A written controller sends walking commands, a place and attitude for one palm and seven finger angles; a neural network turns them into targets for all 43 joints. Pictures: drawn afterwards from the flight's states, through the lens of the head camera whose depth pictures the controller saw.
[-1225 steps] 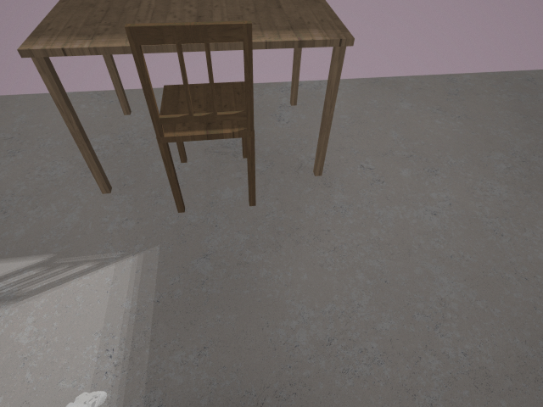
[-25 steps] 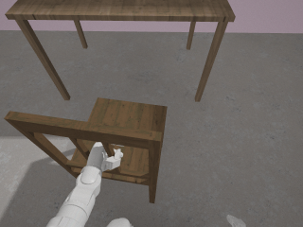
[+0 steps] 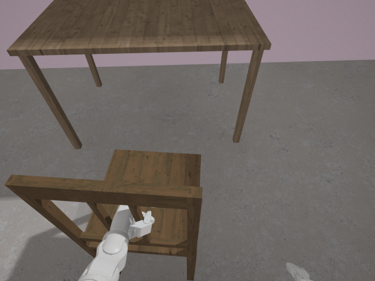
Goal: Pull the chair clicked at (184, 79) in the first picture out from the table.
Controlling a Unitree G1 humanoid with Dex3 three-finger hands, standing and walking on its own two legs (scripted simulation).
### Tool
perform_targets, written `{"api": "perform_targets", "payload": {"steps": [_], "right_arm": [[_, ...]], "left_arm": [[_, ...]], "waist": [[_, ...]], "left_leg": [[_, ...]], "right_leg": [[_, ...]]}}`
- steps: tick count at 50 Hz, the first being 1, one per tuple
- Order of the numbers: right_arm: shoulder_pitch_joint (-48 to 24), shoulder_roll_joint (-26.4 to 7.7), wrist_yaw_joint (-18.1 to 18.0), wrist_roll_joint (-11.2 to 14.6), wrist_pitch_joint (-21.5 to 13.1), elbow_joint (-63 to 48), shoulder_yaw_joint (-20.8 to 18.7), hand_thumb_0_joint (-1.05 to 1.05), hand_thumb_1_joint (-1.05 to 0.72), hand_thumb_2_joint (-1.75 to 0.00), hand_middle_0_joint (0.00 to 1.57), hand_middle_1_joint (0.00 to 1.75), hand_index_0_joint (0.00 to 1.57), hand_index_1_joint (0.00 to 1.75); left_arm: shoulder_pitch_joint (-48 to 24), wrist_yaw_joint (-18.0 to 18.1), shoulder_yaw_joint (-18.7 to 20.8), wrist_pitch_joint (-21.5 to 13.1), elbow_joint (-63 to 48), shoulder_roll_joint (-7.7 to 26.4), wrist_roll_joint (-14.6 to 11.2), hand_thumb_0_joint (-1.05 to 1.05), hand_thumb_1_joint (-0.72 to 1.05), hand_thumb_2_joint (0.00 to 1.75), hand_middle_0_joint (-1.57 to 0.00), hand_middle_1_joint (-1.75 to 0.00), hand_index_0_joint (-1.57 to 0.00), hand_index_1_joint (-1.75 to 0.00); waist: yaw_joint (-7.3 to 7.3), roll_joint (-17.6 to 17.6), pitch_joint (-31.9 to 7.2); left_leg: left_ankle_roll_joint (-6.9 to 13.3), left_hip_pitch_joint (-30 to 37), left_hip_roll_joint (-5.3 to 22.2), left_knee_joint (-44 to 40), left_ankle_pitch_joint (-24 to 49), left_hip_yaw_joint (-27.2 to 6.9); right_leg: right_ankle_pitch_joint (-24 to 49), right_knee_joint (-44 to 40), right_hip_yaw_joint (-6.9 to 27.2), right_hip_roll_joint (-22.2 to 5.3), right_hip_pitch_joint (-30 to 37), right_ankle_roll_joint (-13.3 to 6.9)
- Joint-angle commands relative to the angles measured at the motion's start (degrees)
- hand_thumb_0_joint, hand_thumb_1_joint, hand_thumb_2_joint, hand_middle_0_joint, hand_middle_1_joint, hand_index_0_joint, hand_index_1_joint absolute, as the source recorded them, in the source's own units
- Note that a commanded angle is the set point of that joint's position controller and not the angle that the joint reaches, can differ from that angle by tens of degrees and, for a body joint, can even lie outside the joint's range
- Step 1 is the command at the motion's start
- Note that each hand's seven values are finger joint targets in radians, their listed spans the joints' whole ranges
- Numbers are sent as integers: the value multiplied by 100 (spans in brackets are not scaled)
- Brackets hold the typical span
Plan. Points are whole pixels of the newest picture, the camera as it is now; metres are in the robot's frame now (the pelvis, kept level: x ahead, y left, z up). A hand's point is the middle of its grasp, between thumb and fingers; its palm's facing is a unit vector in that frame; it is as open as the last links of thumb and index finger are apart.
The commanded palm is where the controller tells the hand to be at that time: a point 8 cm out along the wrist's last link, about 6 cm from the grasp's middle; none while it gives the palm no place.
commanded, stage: stop walking, hand still on the chair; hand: left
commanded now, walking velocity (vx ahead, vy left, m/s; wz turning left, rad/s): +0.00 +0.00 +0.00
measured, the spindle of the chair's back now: (106, 221) +0.28 +0.22 -0.10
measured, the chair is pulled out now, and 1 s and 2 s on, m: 0.63 0.63 0.63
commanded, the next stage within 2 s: open the thumb and straighten the fingers in 0.24 s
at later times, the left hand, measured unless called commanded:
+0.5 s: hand (147, 223) +0.26 +0.11 -0.07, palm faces -0.07 -0.99 -0.11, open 5.7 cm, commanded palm +0.24 +0.17 -0.05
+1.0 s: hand (140, 224) +0.26 +0.13 -0.07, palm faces -0.04 -0.99 -0.14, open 16.4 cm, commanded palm +0.24 +0.18 -0.05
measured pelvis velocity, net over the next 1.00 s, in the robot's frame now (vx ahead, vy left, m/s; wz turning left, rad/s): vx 0.04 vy -0.02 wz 0.05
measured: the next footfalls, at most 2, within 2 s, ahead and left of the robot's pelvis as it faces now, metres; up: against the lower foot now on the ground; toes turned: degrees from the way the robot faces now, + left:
none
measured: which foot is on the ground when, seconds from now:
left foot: down 0.00-1.00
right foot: down 0.00-1.00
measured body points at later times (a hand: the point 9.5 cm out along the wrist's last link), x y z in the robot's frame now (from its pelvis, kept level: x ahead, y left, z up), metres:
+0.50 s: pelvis +0.01 -0.01 -0.01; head +0.04 -0.01 +0.44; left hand +0.26 +0.16 -0.06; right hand +0.15 -0.27 -0.11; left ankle +0.03 +0.12 -0.74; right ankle +0.02 -0.15 -0.74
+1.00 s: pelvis +0.04 -0.02 -0.04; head +0.08 -0.03 +0.40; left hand +0.26 +0.18 -0.06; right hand +0.21 -0.26 -0.13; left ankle +0.03 +0.12 -0.74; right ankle +0.02 -0.15 -0.74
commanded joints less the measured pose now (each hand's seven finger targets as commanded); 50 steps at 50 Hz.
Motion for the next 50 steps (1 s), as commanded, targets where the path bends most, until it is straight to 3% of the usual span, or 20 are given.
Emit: {"api": "perform_targets", "payload": {"steps": [1, 9, 16, 17, 18, 19, 20, 21, 23, 25, 27, 28, 29, 33, 35, 41, 43, 47, 50], "right_arm": [[-339, -649, -28, -14, -259, -706, -158, 0, -90, -90, 20, 30, 20, 30], [-410, -587, -39, -37, -181, -715, -125, 0, -90, -90, 20, 30, 20, 30], [-448, -587, -73, -7, -102, -737, -126, 0, -90, -90, 20, 30, 20, 30], [-515, -583, -67, -2, -107, -826, -135, 0, -90, -90, 20, 30, 20, 30], [-388, -827, 168, 238, -168, -791, -202, 0, -90, -90, 20, 30, 20, 30], [-479, -875, 258, 247, -205, -896, -226, 0, -90, -90, 20, 30, 20, 30], [-508, -841, 303, 272, -246, -957, -253, 0, -90, -90, 20, 30, 20, 30], [-555, -860, 336, 240, -316, -1089, -275, 0, -90, -90, 20, 30, 20, 30], [-542, -770, 356, 205, -442, -1226, -271, 0, -90, -90, 20, 30, 20, 30], [-463, -811, 391, 208, -485, -1289, -278, 0, -90, -90, 20, 30, 20, 30], [-467, -829, 399, 201, -540, -1423, -272, 0, -90, -90, 20, 30, 20, 30], [-436, -858, 390, 195, -565, -1462, -289, 0, -90, -90, 20, 30, 20, 30], [-397, -917, 359, 189, -576, -1489, -305, 0, -90, -90, 20, 30, 20, 30], [-369, -913, 260, 190, -737, -1641, -306, 0, -90, -90, 20, 30, 20, 30], [-294, -957, 205, 171, -809, -1639, -316, 0, -90, -90, 20, 30, 20, 30], [-209, -944, 159, 117, -924, -1738, -279, 0, -90, -90, 20, 30, 20, 30], [-176, -935, 141, 105, -922, -1753, -293, 0, -90, -90, 20, 30, 20, 30], [-176, -902, 106, 96, -924, -1831, -264, 0, -90, -90, 20, 30, 20, 30], [-155, -897, 81, 99, -968, -1873, -263, 0, -90, -90, 20, 30, 20, 30]], "left_arm": [[-1110, 95, 221, -297, -1099, 529, -17, 0, 90, 90, -50, -145, -50, -145], [-938, 95, 197, -242, -1096, 510, -25, 0, 90, 90, -50, -145, -50, -145], [-875, 89, 214, -216, -1155, 539, -56, 0, 90, 90, -50, -145, -50, -145], [-925, 118, 403, -261, -1704, 775, -59, 0, 90, 90, -50, -145, -50, -145], [-205, -78, 107, 22, -1069, 303, -328, 0, 78, 84, -50, -145, -50, -145], [-608, -194, 381, -30, -1637, 620, -396, 0, 66, 78, -50, -145, -50, -145], [-461, -273, 457, -53, -1729, 817, -371, 0, 54, 73, -50, -145, -50, -145], [-498, -328, 605, -125, -2294, 1004, -354, 0, 42, 67, -50, -145, -50, -145], [-428, -388, 460, -159, -2805, 910, -289, 0, 17, 55, -50, -145, -50, -145], [39, -404, 561, 0, -2763, 984, -305, 0, -7, 43, -50, -145, -50, -145], [148, -436, 369, 195, -2947, 764, -334, 0, -31, 32, -50, -145, -50, -145], [178, -434, 448, 291, -3042, 837, -354, 0, -43, 26, -47, -138, -47, -138], [185, -423, 757, 389, -3118, 1145, -378, 0, -55, 20, -45, -130, -45, -130], [446, -522, 509, 663, -3692, 870, -482, 0, -55, 20, -35, -101, -35, -101], [587, -548, 584, 767, -3809, 956, -514, 0, -55, 20, -30, -87, -30, -87], [985, -558, 632, 1063, -4247, 1060, -416, 0, -55, 20, -15, -43, -15, -43], [1245, -535, 874, 1150, -4249, 1238, -420, 0, -55, 20, -10, -29, -10, -29], [1333, -612, 786, 1218, -4631, 1199, -405, 0, -55, 20, 0, 0, 0, 0], [1364, -630, 594, 1254, -4864, 1069, -411, 0, -55, 20, 0, 0, 0, 0]], "waist": [[118, -3, -1184], [91, -329, -1234], [76, -251, -1176], [103, -220, -1212], [-265, -960, -1078], [-170, -1075, -1136], [-208, -841, -1038], [-102, -311, -1337], [-112, 352, -1594], [-118, 241, -1521], [-140, 154, -1610], [-127, 121, -1718], [-85, -1, -1818], [-154, -24, -2105], [-198, -322, -2136], [-151, -144, -2155], [-133, -420, -2160], [-142, -138, -2202], [-225, -76, -2155]], "left_leg": [[245, 639, 571, -605, 1077, -598], [192, 665, 505, -498, 977, -450], [177, 693, 499, -492, 1078, -442], [190, 672, 504, -501, 1091, -476], [134, -59, 210, -324, 343, -161], [153, -341, 174, -195, 57, -127], [175, -480, 148, -86, -180, -104], [163, -523, 76, 26, -251, -87], [152, -479, 33, 272, -137, -59], [141, -731, 38, 444, -135, -101], [145, -880, 22, 643, -142, -104], [144, -929, 19, 730, -94, -116], [147, -1017, 2, 802, -73, -119], [164, -1019, -10, 1088, 165, -111], [175, -1105, 0, 1197, 313, -163], [177, -1254, -47, 1493, 559, -167], [183, -1367, -51, 1600, 589, -156], [187, -1398, -79, 1724, 650, -137], [190, -1355, -58, 1791, 769, -212]], "right_leg": [[653, -365, 74, -170, 157, -328], [874, -499, 149, -276, 201, -351], [952, -515, 113, -295, 188, -364], [946, -520, 128, -304, 258, -359], [554, -212, -403, -102, -222, -261], [432, -74, -380, -73, -331, -254], [219, -14, -348, -70, -466, -264], [65, 119, -307, -55, -522, -295], [71, 371, -345, -1, -759, -341], [60, 523, -369, 51, -949, -347], [83, 711, -395, 61, -1144, -314], [126, 801, -405, 67, -1186, -312], [173, 868, -387, 71, -1157, -303], [422, 1081, -422, 73, -1285, -266], [575, 1176, -460, 93, -1311, -256], [835, 1430, -484, 67, -1470, -242], [974, 1475, -477, 73, -1460, -220], [1046, 1560, -463, 54, -1502, -228], [1020, 1617, -514, 73, -1648, -237]]}}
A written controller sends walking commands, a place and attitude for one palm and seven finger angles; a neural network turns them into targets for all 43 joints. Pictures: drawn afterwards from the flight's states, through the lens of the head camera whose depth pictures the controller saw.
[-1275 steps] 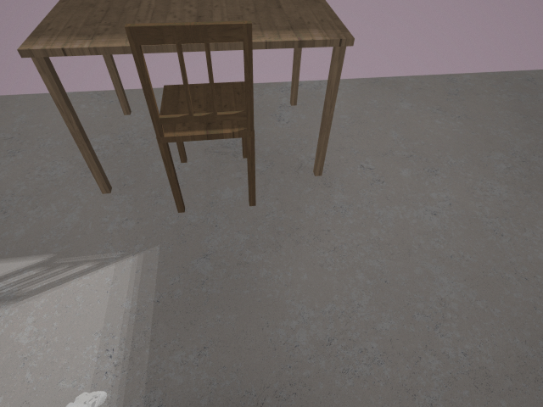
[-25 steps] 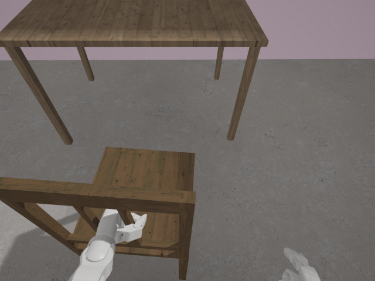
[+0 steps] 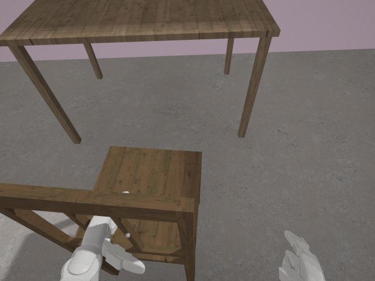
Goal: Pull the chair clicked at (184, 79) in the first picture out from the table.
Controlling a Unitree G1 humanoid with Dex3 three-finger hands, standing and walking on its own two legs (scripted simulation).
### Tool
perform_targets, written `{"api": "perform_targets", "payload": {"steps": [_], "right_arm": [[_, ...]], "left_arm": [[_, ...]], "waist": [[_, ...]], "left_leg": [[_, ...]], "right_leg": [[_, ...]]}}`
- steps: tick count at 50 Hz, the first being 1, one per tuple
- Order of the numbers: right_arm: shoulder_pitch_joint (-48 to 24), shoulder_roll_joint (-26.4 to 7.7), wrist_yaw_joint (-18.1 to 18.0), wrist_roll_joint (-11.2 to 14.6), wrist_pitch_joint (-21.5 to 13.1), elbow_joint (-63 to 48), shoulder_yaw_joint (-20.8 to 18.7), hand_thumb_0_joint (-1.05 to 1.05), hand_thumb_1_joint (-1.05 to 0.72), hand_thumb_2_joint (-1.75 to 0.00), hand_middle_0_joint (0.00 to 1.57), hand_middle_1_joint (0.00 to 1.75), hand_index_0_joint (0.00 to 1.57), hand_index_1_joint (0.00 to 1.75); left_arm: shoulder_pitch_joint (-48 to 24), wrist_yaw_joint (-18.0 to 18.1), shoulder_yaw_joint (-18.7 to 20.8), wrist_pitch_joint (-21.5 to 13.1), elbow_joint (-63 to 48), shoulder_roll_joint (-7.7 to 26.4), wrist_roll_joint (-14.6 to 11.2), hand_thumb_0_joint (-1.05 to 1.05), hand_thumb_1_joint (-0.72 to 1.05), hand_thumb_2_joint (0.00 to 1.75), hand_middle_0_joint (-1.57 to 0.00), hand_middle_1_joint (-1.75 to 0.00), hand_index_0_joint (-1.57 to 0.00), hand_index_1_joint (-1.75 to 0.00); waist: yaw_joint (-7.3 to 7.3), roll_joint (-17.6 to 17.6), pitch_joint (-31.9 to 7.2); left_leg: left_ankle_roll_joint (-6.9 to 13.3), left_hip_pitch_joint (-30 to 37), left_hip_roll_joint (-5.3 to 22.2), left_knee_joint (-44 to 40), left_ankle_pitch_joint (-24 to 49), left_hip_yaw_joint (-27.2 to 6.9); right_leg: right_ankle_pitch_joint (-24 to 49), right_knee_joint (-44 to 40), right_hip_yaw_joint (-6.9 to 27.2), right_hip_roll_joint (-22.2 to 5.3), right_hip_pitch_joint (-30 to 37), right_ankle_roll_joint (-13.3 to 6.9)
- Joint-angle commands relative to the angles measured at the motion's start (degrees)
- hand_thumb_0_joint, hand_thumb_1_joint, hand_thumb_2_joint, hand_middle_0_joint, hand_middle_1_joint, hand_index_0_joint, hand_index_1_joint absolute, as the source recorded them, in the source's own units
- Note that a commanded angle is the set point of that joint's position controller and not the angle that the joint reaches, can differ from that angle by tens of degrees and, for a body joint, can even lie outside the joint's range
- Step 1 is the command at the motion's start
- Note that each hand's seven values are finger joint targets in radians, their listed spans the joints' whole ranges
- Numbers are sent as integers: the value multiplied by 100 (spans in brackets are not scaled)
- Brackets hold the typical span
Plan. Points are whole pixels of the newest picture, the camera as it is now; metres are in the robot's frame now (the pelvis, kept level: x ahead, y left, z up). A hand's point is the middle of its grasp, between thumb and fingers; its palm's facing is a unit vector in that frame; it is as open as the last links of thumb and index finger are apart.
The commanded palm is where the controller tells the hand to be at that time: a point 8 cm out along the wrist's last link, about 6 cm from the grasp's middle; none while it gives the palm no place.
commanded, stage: open the thumb and straighten the fingers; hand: left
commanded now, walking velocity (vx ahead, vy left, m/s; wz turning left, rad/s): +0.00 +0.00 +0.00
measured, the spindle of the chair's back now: (92, 229) +0.25 +0.23 -0.06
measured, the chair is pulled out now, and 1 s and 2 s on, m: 0.63 0.63 0.63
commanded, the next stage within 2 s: draw the fingers out of the gap in 0.08 s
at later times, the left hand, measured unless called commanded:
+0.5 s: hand (125, 266) +0.17 +0.13 -0.03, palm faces -0.09 -0.99 -0.14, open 17.5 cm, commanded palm +0.16 +0.18 -0.01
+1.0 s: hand out of the picture +0.11 +0.13 -0.03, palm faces -0.07 -0.99 -0.13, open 17.5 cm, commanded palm +0.08 +0.18 -0.01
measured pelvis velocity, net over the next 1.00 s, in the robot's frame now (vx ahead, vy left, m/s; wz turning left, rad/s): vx -0.01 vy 0.01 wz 0.01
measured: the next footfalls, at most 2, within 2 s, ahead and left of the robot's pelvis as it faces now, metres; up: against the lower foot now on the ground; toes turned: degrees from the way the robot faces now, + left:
none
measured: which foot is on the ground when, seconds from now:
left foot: down 0.00-1.00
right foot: down 0.00-1.00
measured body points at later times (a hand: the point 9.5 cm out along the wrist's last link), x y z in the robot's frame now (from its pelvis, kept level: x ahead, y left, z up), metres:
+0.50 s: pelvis +0.00 +0.01 -0.01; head +0.03 +0.00 +0.44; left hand +0.17 +0.18 -0.02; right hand +0.17 -0.24 -0.08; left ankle +0.00 +0.14 -0.69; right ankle -0.02 -0.13 -0.69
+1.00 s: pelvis -0.01 +0.01 -0.03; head +0.01 +0.00 +0.42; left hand +0.11 +0.18 -0.01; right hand +0.18 -0.23 -0.08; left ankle +0.00 +0.14 -0.69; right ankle -0.02 -0.13 -0.69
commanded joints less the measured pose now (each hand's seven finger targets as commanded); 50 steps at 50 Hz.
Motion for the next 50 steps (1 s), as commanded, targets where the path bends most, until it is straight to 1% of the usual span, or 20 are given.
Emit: {"api": "perform_targets", "payload": {"steps": [1, 2, 3, 8, 9, 10, 14, 15, 17, 19, 21, 23, 27, 29, 31, 33, 35, 41, 45, 50], "right_arm": [[-203, -722, -109, 4, -329, -906, -322, 0, -90, -90, 20, 30, 20, 30], [-200, -729, -112, 4, -342, -930, -310, 0, -90, -90, 20, 30, 20, 30], [-173, -727, -118, -1, -354, -915, -308, 0, -90, -90, 20, 30, 20, 30], [-167, -728, -137, -15, -314, -963, -302, 0, -90, -90, 20, 30, 20, 30], [-210, -681, -136, -9, -268, -979, -347, 0, -90, -90, 20, 30, 20, 30], [-245, -683, -124, -11, -223, -1015, -341, 0, -90, -90, 20, 30, 20, 30], [-284, -602, -101, 1, -214, -1230, -329, 0, -90, -90, 20, 30, 20, 30], [-278, -597, -119, 0, -216, -1224, -346, 0, -90, -90, 20, 30, 20, 30], [-292, -573, -112, 0, -245, -1285, -325, 0, -90, -90, 20, 30, 20, 30], [-272, -580, -135, -8, -264, -1288, -343, 0, -90, -90, 20, 30, 20, 30], [-266, -576, -155, -18, -289, -1304, -342, 0, -90, -90, 20, 30, 20, 30], [-282, -565, -179, -18, -279, -1311, -330, 0, -90, -90, 20, 30, 20, 30], [-312, -537, -201, -14, -308, -1369, -307, 0, -90, -90, 20, 30, 20, 30], [-326, -518, -214, -4, -295, -1391, -336, 0, -90, -90, 20, 30, 20, 30], [-362, -477, -205, 10, -304, -1446, -349, 0, -90, -90, 20, 30, 20, 30], [-410, -451, -194, 14, -288, -1501, -343, 0, -90, -90, 20, 30, 20, 30], [-445, -450, -211, 5, -248, -1500, -360, 0, -90, -90, 20, 30, 20, 30], [-401, -393, -213, 16, -231, -1691, -374, 0, -90, -90, 20, 30, 20, 30], [-414, -363, -240, 34, -176, -1744, -412, 0, -90, -90, 20, 30, 20, 30], [-418, -337, -279, 53, -150, -1819, -447, 0, -90, -90, 20, 30, 20, 30]], "left_arm": [[-369, 5, 162, -273, -1470, 531, -12, 0, -55, 20, 0, 0, 0, 0], [-470, 6, -60, -252, -1571, 381, 6, 0, -55, 20, 0, 0, 0, 0], [-550, 28, -51, -234, -1600, 409, 4, 0, -55, 20, 0, 0, 0, 0], [-325, 129, 64, -81, -1678, 531, 71, 0, -55, 20, 0, 0, 0, 0], [300, 139, 378, -19, -1373, 686, 85, 0, -55, 20, 0, 0, 0, 0], [487, 134, 392, 19, -1422, 689, 100, 0, -55, 20, 0, 0, 0, 0], [754, 175, 37, -11, -2248, 497, 140, 0, -55, 20, 0, 0, 0, 0], [903, 193, 65, -11, -2295, 506, 135, 0, -55, 20, 0, 0, 0, 0], [1159, 211, -196, -31, -2510, 316, 156, 0, -55, 20, 0, 0, 0, 0], [1272, 255, -141, -46, -2624, 392, 183, 0, -55, 20, 0, 0, 0, 0], [1334, 284, -150, -66, -2799, 446, 211, 0, -55, 20, 0, 0, 0, 0], [1450, 294, -131, -77, -2780, 454, 234, 0, -55, 20, 0, 0, 0, 0], [1608, 292, -276, -89, -3069, 406, 264, 0, -55, 20, 0, 0, 0, 0], [1936, 267, -199, -76, -3052, 410, 239, 0, -55, 20, 0, 0, 0, 0], [2251, 235, -283, -63, -3190, 345, 259, 0, -55, 20, 0, 0, 0, 0], [2427, 216, -408, -34, -3275, 267, 276, 0, -55, 20, 0, 0, 0, 0], [2581, 225, -308, 2, -3203, 345, 315, 0, -55, 20, 0, 0, 0, 0], [3069, 250, -495, -92, -3728, 275, 398, 0, -55, 20, 0, 0, 0, 0], [3403, 256, -447, -133, -3840, 335, 447, 0, -55, 20, 0, 0, 0, 0], [3726, 180, -401, -197, -4010, 392, 432, 0, -55, 20, 0, 0, 0, 0]], "waist": [[-95, -297, -1138], [-169, -346, -1115], [-172, -258, -1119], [-112, -397, -1112], [45, -414, -1053], [87, -409, -1071], [21, -150, -1128], [12, -243, -1103], [-27, -104, -947], [-45, -267, -929], [-64, -227, -948], [-72, -347, -795], [-72, -104, -848], [-21, -324, -886], [22, -187, -949], [11, -200, -832], [28, -337, -663], [56, -240, -818], [68, -317, -678], [107, -256, -727]], "left_leg": [[361, 884, -119, -424, 1987, 152], [371, 898, -118, -401, 1943, 136], [371, 894, -132, -383, 1914, 123], [364, 798, -141, -374, 1893, 89], [347, 673, -144, -376, 1812, 142], [348, 619, -152, -398, 1833, 147], [351, 694, -144, -358, 1806, 133], [358, 654, -132, -339, 1892, 108], [349, 607, -138, -317, 1753, 85], [356, 538, -140, -282, 1587, 49], [368, 500, -162, -230, 1501, 43], [370, 348, -177, -217, 1254, 35], [379, 373, -191, -159, 1163, 14], [377, 314, -184, -143, 1166, 12], [371, 324, -183, -124, 1260, 18], [378, 221, -191, -112, 1123, 19], [383, 64, -184, -114, 1032, -10], [397, 28, -197, 7, 1008, -1], [405, -175, -200, 78, 914, 5], [419, -267, -219, 167, 816, 20]], "right_leg": [[2356, -638, -249, 50, 445, -89], [2306, -639, -258, 51, 362, -72], [2281, -637, -253, 45, 353, -75], [2233, -582, -285, 55, 347, -90], [2158, -575, -279, 64, 378, -99], [2195, -577, -280, 65, 447, -115], [2057, -515, -284, 55, 347, -121], [2108, -506, -299, 69, 359, -135], [1921, -487, -320, 70, 188, -126], [1740, -470, -334, 93, 90, -120], [1649, -453, -318, 96, 31, -121], [1384, -461, -325, 112, -82, -117], [1220, -415, -311, 105, -179, -138], [1236, -394, -320, 118, -131, -135], [1307, -333, -333, 111, -115, -146], [1172, -343, -336, 115, -192, -137], [1052, -350, -344, 138, -245, -155], [996, -207, -345, 147, -352, -156], [893, -167, -347, 179, -447, -172], [783, -137, -303, 189, -517, -173]]}}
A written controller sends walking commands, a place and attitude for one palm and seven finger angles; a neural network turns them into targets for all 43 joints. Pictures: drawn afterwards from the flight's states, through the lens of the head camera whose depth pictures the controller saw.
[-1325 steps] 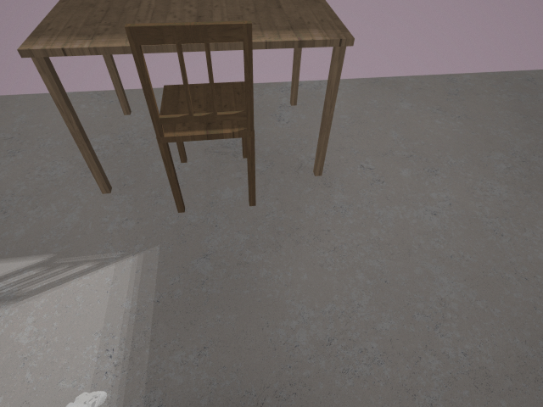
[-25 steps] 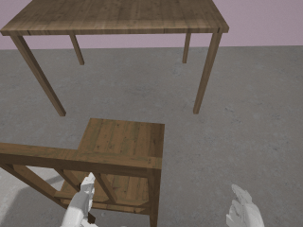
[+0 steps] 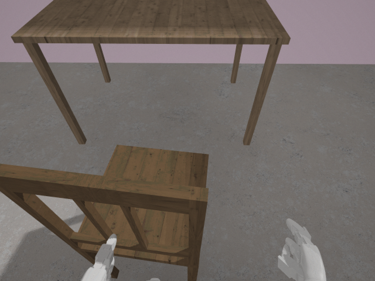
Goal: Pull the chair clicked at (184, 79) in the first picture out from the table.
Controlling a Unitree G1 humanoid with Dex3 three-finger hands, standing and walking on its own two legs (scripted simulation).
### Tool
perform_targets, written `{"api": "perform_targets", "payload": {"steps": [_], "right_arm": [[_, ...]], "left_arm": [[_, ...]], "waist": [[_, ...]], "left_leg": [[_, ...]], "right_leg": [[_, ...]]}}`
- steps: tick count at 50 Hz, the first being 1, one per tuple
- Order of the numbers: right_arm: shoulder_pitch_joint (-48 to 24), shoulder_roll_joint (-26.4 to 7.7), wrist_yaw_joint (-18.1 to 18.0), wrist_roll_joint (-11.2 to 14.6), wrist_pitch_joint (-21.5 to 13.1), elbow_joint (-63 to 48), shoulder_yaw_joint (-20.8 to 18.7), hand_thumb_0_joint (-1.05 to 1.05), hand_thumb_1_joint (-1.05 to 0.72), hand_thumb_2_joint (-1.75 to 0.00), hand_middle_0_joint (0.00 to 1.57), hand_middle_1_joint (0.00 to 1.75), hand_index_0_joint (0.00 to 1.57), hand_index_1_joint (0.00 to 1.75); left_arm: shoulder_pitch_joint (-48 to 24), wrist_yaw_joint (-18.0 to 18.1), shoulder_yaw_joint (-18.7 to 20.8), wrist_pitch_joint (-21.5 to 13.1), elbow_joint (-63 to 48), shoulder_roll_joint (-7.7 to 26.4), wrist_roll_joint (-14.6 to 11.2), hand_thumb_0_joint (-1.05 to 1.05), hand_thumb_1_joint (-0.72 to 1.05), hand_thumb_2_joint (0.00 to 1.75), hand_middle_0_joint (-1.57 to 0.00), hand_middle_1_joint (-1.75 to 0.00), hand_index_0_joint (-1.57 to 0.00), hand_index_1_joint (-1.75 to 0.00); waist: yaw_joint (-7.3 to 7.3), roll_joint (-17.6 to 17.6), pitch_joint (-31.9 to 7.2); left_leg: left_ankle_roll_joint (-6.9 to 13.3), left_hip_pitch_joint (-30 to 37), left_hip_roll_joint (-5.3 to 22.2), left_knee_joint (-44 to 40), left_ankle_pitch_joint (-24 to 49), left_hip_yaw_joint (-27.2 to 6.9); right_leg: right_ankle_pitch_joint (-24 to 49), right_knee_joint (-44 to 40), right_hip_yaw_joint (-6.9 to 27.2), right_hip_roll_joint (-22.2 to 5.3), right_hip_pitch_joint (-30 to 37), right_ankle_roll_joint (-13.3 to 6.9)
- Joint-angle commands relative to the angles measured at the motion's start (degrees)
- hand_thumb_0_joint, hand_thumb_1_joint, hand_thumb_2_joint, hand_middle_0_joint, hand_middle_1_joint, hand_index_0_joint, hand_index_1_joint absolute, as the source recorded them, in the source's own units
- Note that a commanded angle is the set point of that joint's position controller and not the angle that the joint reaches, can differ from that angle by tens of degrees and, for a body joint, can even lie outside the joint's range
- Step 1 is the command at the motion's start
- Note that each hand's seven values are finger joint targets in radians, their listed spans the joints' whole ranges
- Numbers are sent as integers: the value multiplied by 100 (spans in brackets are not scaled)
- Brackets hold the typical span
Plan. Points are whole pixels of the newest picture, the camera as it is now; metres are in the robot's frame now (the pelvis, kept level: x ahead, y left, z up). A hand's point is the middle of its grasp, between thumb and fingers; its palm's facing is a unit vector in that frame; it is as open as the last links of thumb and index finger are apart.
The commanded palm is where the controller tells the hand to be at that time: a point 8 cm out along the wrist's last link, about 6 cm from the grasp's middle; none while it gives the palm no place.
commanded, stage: draw the hand back to the body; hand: left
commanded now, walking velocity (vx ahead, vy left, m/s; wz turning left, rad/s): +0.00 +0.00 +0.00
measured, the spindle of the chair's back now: (98, 221) +0.26 +0.22 -0.03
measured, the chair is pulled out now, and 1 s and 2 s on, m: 0.63 0.63 0.63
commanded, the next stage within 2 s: step back with the hand held close in 1.64 s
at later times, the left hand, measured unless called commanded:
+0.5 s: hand (93, 276) +0.14 +0.15 +0.08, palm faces +0.02 -1.00 -0.07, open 17.4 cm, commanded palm +0.10 +0.22 +0.11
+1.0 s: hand (26, 223) +0.18 +0.23 +0.18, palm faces +0.35 -0.84 -0.42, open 13.1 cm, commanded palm +0.13 +0.27 +0.20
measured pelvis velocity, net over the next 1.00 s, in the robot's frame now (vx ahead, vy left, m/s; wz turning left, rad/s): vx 0.01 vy -0.01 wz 0.00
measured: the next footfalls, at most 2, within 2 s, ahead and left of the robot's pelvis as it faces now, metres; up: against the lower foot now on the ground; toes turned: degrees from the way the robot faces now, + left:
none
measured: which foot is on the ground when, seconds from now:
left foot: down 0.00-1.00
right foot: down 0.00-1.00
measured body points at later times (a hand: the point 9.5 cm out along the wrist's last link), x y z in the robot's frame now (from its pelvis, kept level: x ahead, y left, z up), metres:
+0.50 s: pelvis -0.01 +0.00 -0.01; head +0.02 -0.01 +0.44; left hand +0.13 +0.21 +0.09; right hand +0.18 -0.22 -0.08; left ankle +0.01 +0.13 -0.67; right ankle -0.02 -0.14 -0.67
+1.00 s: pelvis +0.01 -0.01 +0.06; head -0.01 -0.03 +0.51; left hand +0.16 +0.27 +0.20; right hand +0.21 -0.23 -0.01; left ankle +0.01 +0.13 -0.67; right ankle -0.02 -0.14 -0.67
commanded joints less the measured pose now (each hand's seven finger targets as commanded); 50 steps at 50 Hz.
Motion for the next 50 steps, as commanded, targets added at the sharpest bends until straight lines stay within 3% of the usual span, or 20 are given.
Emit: {"api": "perform_targets", "payload": {"steps": [1, 3, 4, 5, 8, 10, 14, 17, 20, 23, 25, 28, 29, 31, 35, 38, 40, 43, 45, 50], "right_arm": [[-524, -547, -82, 24, -289, -1076, -302, 0, -90, -90, 20, 30, 20, 30], [-553, -532, -74, 42, -280, -1127, -304, 0, -90, -90, 20, 30, 20, 30], [-574, -500, -72, 36, -448, -1080, -262, 0, -90, -90, 20, 30, 20, 30], [-524, -527, -82, 26, -530, -899, -285, 0, -90, -90, 20, 30, 20, 30], [-456, -518, -31, 53, -644, -766, -331, 0, -90, -90, 20, 30, 20, 30], [-503, -472, 34, 59, -636, -642, -377, 0, -90, -90, 20, 30, 20, 30], [-728, -420, 221, 54, -565, -512, -442, 0, -90, -90, 20, 30, 20, 30], [-798, -437, 199, 125, -459, -695, -441, 0, -90, -90, 20, 30, 20, 30], [-839, -398, 100, 196, -418, -682, -376, 0, -90, -90, 20, 30, 20, 30], [-806, -414, -1, 215, -468, -612, -316, 0, -90, -90, 20, 30, 20, 30], [-807, -429, -70, 217, -563, -493, -279, 0, -90, -90, 20, 30, 20, 30], [-778, -419, -83, 234, -745, -368, -223, 0, -90, -90, 20, 30, 20, 30], [-720, -412, -245, 88, -523, -425, -174, 0, -90, -90, 20, 30, 20, 30], [-683, -328, -294, 56, -443, -495, -39, 0, -90, -90, 20, 30, 20, 30], [-860, -428, -345, 6, -374, -314, 26, 0, -90, -90, 20, 30, 20, 30], [-963, -454, -338, -16, -413, -195, 51, 0, -90, -90, 20, 30, 20, 30], [-1026, -497, -345, -14, -455, -106, 40, 0, -90, -90, 20, 30, 20, 30], [-1060, -498, -293, -34, -531, -8, 56, 0, -90, -90, 20, 30, 20, 30], [-1111, -525, -269, -39, -567, 79, 44, 0, -90, -90, 20, 30, 20, 30], [-1181, -551, -206, -71, -586, 255, 4, 0, -90, -90, 20, 30, 20, 30]], "left_arm": [[713, -37, 261, -379, -1309, 389, -6, 0, -55, 20, 0, 0, 0, 0], [837, -73, 109, -390, -1386, 284, -9, 0, -55, 20, 0, 0, 0, 0], [336, -86, 247, -1035, -2040, -267, -833, 0, -55, 20, 0, 0, 0, 0], [416, -68, 389, -1310, -1802, 2, -791, 0, -55, 20, 0, 0, 0, 0], [409, -89, 642, -1963, -1930, 89, -937, 0, -55, 20, 0, 0, 0, 0], [433, -131, 812, -2384, -1804, 174, -936, 0, -55, 20, 0, 0, 0, 0], [307, -462, 853, -3302, -1474, 190, -979, 0, -55, 20, 0, 0, 0, 0], [257, -647, 1273, -3219, -1959, 589, -1172, 0, -55, 20, 0, 0, 0, 0], [207, -628, 1516, -2904, -2078, 638, -1371, 0, -55, 20, 0, 0, 0, 0], [-49, -640, 1688, -2682, -2096, 653, -1573, 0, -55, 20, 0, 0, 0, 0], [-271, -608, 1955, -2666, -2136, 892, -1631, 0, -48, 24, -1, -2, -1, -2], [-428, -652, 2013, -2679, -2073, 865, -1712, 0, -37, 29, -2, -4, -2, -4], [-64, 115, 2421, -1935, -1788, 2012, -649, 0, -33, 31, -3, -5, -3, -5], [-111, 568, 1929, -1396, -2151, 1259, -464, 0, -26, 34, -4, -6, -4, -6], [-511, 877, 2028, -1066, -2025, 1410, -330, 0, -12, 41, -6, -9, -6, -9], [-678, 956, 2116, -1071, -1823, 1406, -324, 0, -1, 46, -7, -11, -7, -11], [-963, 1005, 2352, -1104, -1771, 1600, -301, 0, 7, 50, -8, -13, -8, -13], [-1034, 1007, 2404, -1208, -1762, 1524, -297, 0, 17, 55, -10, -15, -10, -15], [-1240, 1019, 2610, -1240, -1783, 1680, -298, 0, 25, 58, -11, -16, -11, -16], [-1480, 1018, 2962, -1296, -1644, 1791, -338, 0, 43, 67, -13, -20, -13, -20]], "waist": [[4, -190, -364], [-23, -240, -256], [-32, -430, -130], [5, -485, -202], [101, -42, -421], [186, -16, -369], [188, -209, -318], [286, 10, -723], [283, 115, -670], [195, -282, -458], [211, -94, -344], [186, -53, -205], [643, 54, -414], [418, 242, 71], [388, 62, 499], [383, -173, 747], [407, -85, 829], [435, 76, 850], [466, 248, 843], [491, -28, 875]], "left_leg": [[354, 623, -196, -902, 1288, 191], [357, 568, -191, -911, 1212, 178], [328, 491, -273, -735, 1278, 136], [330, 410, -246, -678, 1275, 150], [282, 571, -248, -632, 1410, 142], [251, 448, -216, -587, 1516, 116], [223, 96, -156, -387, 1278, 128], [254, 380, -148, -572, 1184, 186], [276, 603, -134, -775, 1168, 137], [287, 688, -131, -907, 1093, 86], [278, 805, -128, -1017, 1066, 61], [263, 1021, -120, -1180, 1090, 50], [207, 1235, 134, -1488, 1175, 87], [212, 1461, 75, -1666, 1214, 155], [219, 1888, 92, -2046, 1363, 132], [232, 2232, 91, -2345, 1323, 158], [220, 2438, 76, -2530, 1331, 177], [210, 2799, 77, -2832, 1546, 171], [196, 2914, 62, -2976, 1673, 178], [200, 3215, 84, -3216, 2109, 228]], "right_leg": [[1188, -970, -203, 201, 147, -221], [1103, -956, -223, 212, 70, -211], [1209, -893, -370, 266, -73, -206], [1189, -834, -350, 270, -51, -227], [1177, -676, -327, 261, -148, -235], [1212, -546, -330, 269, -201, -263], [1054, -357, -247, 245, -397, -245], [958, -527, -160, 225, 42, -263], [940, -763, -193, 248, 226, -253], [900, -1007, -224, 271, 356, -211], [808, -1165, -203, 280, 419, -229], [828, -1357, -219, 259, 509, -217], [988, -1695, 85, 63, 1066, -399], [1093, -1899, -64, 19, 1216, -374], [1300, -2358, -148, 21, 1568, -362], [1335, -2703, -144, 10, 1784, -322], [1360, -2932, -120, -2, 1961, -330], [1659, -3019, -141, -18, 2217, -330], [1816, -3132, -122, -23, 2446, -344], [2361, -3324, -86, -13, 2788, -319]]}}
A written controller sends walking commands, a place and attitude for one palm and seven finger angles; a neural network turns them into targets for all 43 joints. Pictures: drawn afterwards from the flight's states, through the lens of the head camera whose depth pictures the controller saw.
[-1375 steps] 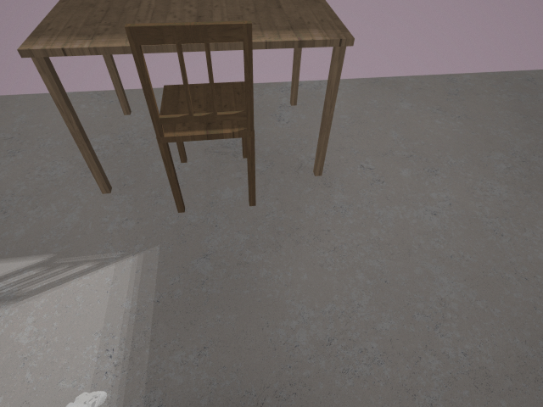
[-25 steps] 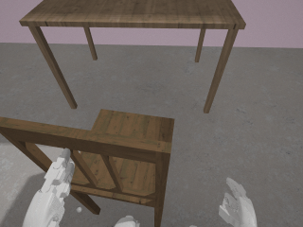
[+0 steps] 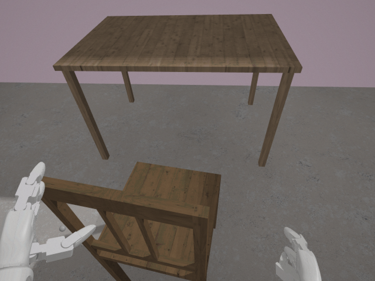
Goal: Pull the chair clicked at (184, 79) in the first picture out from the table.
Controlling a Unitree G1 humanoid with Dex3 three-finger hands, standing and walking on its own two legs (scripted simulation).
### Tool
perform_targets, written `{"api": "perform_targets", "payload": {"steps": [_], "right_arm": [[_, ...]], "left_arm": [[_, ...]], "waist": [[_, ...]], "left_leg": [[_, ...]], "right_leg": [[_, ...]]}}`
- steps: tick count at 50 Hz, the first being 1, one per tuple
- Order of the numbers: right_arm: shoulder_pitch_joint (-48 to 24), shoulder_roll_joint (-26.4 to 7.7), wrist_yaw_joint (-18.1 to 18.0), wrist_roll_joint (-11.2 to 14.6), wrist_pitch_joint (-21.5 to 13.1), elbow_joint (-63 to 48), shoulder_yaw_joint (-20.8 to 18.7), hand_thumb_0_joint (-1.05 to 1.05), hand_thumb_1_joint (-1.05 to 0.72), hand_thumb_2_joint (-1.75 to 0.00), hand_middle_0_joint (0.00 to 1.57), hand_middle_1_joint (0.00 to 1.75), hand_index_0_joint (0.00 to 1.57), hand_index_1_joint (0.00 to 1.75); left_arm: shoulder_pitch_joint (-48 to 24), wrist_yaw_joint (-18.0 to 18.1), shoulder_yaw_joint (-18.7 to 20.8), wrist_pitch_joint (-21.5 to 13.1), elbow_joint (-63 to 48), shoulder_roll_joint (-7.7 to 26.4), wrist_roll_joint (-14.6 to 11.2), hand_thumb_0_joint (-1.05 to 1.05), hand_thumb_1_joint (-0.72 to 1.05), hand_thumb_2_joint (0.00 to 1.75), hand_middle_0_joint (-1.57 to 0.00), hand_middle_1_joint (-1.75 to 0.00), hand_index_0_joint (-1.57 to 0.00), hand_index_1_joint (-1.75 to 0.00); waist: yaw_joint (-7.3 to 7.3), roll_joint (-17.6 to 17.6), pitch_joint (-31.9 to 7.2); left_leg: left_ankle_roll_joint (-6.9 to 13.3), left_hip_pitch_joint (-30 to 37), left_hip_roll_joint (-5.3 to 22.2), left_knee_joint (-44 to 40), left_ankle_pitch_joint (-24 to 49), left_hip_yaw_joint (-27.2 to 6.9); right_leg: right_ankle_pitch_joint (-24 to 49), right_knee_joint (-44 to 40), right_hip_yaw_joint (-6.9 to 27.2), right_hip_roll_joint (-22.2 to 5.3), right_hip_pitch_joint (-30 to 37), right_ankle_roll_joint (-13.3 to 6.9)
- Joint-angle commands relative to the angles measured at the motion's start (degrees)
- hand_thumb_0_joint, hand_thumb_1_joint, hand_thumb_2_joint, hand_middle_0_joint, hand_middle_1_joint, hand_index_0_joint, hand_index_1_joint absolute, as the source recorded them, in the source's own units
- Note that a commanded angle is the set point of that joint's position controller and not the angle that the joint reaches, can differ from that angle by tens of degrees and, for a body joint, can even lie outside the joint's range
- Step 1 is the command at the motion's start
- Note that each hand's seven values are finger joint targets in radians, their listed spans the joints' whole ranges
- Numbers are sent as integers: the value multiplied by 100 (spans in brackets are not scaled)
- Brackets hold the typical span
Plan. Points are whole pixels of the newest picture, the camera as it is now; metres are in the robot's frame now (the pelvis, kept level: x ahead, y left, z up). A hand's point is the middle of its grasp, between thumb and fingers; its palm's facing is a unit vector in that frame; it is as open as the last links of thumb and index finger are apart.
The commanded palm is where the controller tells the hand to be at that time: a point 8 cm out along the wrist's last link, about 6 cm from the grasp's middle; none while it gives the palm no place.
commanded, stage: draw the hand back to the body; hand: left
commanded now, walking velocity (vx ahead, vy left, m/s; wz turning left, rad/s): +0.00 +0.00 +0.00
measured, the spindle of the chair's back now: (116, 231) +0.25 +0.22 -0.09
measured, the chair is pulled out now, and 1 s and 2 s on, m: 0.63 0.63 0.63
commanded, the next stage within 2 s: step back with the hand held close in 0.64 s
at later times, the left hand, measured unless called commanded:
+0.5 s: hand (48, 188) +0.21 +0.26 +0.17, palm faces +0.45 -0.78 -0.43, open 7.6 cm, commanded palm +0.16 +0.30 +0.19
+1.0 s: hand (44, 195) +0.20 +0.26 +0.16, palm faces +0.37 -0.78 -0.51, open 7.4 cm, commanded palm +0.14 +0.30 +0.19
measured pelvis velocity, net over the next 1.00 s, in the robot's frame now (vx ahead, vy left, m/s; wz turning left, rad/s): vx -0.01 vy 0.01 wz -0.03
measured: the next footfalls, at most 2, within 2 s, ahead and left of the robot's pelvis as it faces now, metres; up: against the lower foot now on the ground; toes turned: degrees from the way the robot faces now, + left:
none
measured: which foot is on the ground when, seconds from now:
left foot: down 0.00-1.00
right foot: down 0.00-1.00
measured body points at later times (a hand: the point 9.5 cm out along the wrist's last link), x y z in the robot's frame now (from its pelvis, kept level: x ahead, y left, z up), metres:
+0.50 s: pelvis +0.01 +0.00 +0.01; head +0.01 -0.03 +0.46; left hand +0.18 +0.30 +0.19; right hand +0.20 -0.23 -0.08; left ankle +0.00 +0.14 -0.72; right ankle -0.03 -0.14 -0.72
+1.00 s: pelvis -0.01 +0.01 +0.01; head +0.01 -0.02 +0.46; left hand +0.18 +0.30 +0.19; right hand +0.17 -0.24 -0.08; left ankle +0.00 +0.14 -0.72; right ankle -0.03 -0.14 -0.72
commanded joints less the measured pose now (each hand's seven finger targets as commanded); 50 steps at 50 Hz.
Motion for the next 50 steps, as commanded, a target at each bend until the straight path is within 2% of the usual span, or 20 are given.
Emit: {"api": "perform_targets", "payload": {"steps": [1, 3, 6, 8, 10, 13, 16, 23, 25, 29, 31, 34, 38, 39, 40, 42, 43, 45, 49, 50], "right_arm": [[-832, -486, 9, -31, -318, -806, -197, 0, -90, -90, 20, 30, 20, 30], [-839, -510, 41, -45, -311, -761, -220, 0, -90, -90, 20, 30, 20, 30], [-841, -513, 87, -54, -322, -683, -227, 0, -90, -90, 20, 30, 20, 30], [-850, -542, 100, -62, -284, -638, -253, 0, -90, -90, 20, 30, 20, 30], [-895, -563, 120, -41, -271, -587, -268, 0, -90, -90, 20, 30, 20, 30], [-872, -585, 150, -60, -236, -529, -285, 0, -90, -90, 20, 30, 20, 30], [-928, -554, 216, -37, -153, -506, -303, 0, -90, -90, 20, 30, 20, 30], [-961, -570, 214, -51, -132, -545, -342, 0, -90, -90, 20, 30, 20, 30], [-992, -559, 197, -38, -151, -519, -327, 0, -90, -90, 20, 30, 20, 30], [-959, -557, 178, -35, -167, -500, -336, 0, -90, -90, 20, 30, 20, 30], [-968, -564, 179, -32, -177, -486, -320, 0, -90, -90, 20, 30, 20, 30], [-988, -586, 173, -32, -165, -496, -336, 0, -90, -90, 20, 30, 20, 30], [-998, -611, 178, -48, -178, -502, -309, 0, -90, -90, 20, 30, 20, 30], [-824, -795, 204, -55, 3, -603, -405, 0, -90, -90, 20, 30, 20, 30], [-723, -717, 201, -56, 76, -513, -401, 0, -90, -90, 20, 30, 20, 30], [-754, -701, 258, -92, 238, -562, -434, 0, -90, -90, 20, 30, 20, 30], [-785, -716, 285, -98, 329, -646, -440, 0, -90, -90, 20, 30, 20, 30], [-845, -704, 288, -90, 460, -742, -466, 0, -90, -90, 20, 30, 20, 30], [-878, -658, 253, -56, 611, -926, -504, 0, -90, -90, 20, 30, 20, 30], [-889, -658, 226, -34, 608, -892, -527, 0, -90, -90, 20, 30, 20, 30]], "left_arm": [[-496, 100, 944, -426, -1098, 965, 8, 0, 47, 69, -14, -21, -14, -21], [-605, 106, 1087, -455, -1134, 1035, -5, 0, 54, 73, -15, -22, -15, -22], [-855, 108, 1247, -474, -1254, 1121, 6, 0, 65, 78, -16, -25, -16, -25], [-955, 116, 1359, -468, -1125, 1155, -22, 0, 72, 81, -18, -26, -18, -26], [-1233, 123, 1565, -472, -1123, 1325, -33, 0, 79, 85, -19, -28, -19, -28], [-1452, 125, 1759, -521, -964, 1419, -55, 0, 90, 90, -20, -30, -20, -30], [-1166, 29, 1453, -469, -561, 1012, -63, 0, 90, 90, -20, -30, -20, -30], [-1218, 53, 1685, -544, -1138, 1381, -53, 0, 90, 90, -20, -30, -20, -30], [-1314, 74, 1739, -514, -1181, 1448, -44, 0, 90, 90, -20, -30, -20, -30], [-1224, 87, 1662, -512, -1053, 1310, -50, 0, 90, 90, -20, -30, -20, -30], [-1303, 77, 1594, -504, -1025, 1246, -36, 0, 90, 90, -20, -30, -20, -30], [-1317, 75, 1564, -517, -938, 1224, -50, 0, 90, 90, -20, -30, -20, -30], [-1450, 52, 1346, -519, -892, 1072, -37, 0, 90, 90, -20, -30, -20, -30], [-2314, 53, 2159, -796, -1379, 1891, -107, 0, 90, 90, -20, -30, -20, -30], [-2425, 27, 2257, -899, -1194, 1977, -51, 0, 90, 90, -20, -30, -20, -30], [-1188, -60, 1683, -837, -398, 1128, -31, 0, 90, 90, -20, -30, -20, -30], [-945, -73, 1618, -852, -514, 1059, -27, 0, 90, 90, -20, -30, -20, -30], [-645, -42, 1734, -879, -697, 1159, -11, 0, 90, 90, -20, -30, -20, -30], [-374, 44, 1965, -951, -1221, 1423, -7, 0, 90, 90, -20, -30, -20, -30], [-398, 80, 2109, -963, -1292, 1604, -7, 0, 90, 90, -20, -30, -20, -30]], "waist": [[21, -96, -25], [50, -156, -129], [61, 128, -256], [62, -215, -220], [59, 8, -213], [81, -222, -266], [68, -346, -56], [116, -178, -483], [100, 126, -358], [84, -148, -320], [66, 46, -187], [67, -167, -160], [34, -84, -69], [-213, -37, 454], [-254, -91, 426], [-282, -413, 152], [-270, -352, -57], [-247, -60, -349], [-212, -249, -706], [-218, -83, -766]], "left_leg": [[262, 517, 18, -863, 1291, 154], [268, 641, 35, -931, 1577, 152], [255, 841, 38, -1002, 1890, 177], [257, 889, 67, -1054, 1981, 179], [247, 923, 58, -1090, 2016, 198], [269, 1007, 77, -1119, 2191, 220], [267, 950, 104, -1159, 2244, 239], [278, 1067, 86, -1143, 2343, 271], [253, 1050, 85, -1143, 2308, 271], [251, 1071, 109, -1166, 2208, 264], [238, 1033, 116, -1205, 2104, 244], [256, 1032, 120, -1226, 1953, 233], [258, 973, 107, -1272, 1800, 217], [364, 592, 188, -1118, 1584, 123], [339, 553, 163, -1072, 1376, 51], [329, 695, 186, -1032, 1768, 29], [340, 720, 247, -1088, 2103, 11], [362, 714, 331, -1234, 2629, -42], [375, 670, 465, -1185, 3176, -101], [384, 664, 488, -1233, 3157, -116]], "right_leg": [[1531, -906, -46, -118, 31, -260], [1836, -889, -56, -126, 197, -256], [2100, -927, -45, -143, 365, -267], [2208, -949, -67, -129, 407, -248], [2267, -1024, -20, -140, 482, -250], [2476, -1022, -49, -154, 574, -234], [2508, -1049, -78, -158, 534, -217], [2705, -1047, -49, -186, 776, -220], [2617, -1103, -18, -182, 712, -243], [2450, -1115, -53, -166, 633, -225], [2297, -1134, -51, -165, 559, -247], [2107, -1167, -54, -155, 499, -230], [1928, -1188, -40, -161, 443, -239], [2349, -1587, 654, -390, -30, -285], [2459, -1646, 700, -530, 5, -353], [2579, -1486, 602, -523, 138, -327], [2642, -1365, 511, -506, 297, -295], [2616, -1157, 371, -462, 488, -246], [2760, -911, 289, -436, 611, -201], [2681, -851, 290, -446, 606, -192]]}}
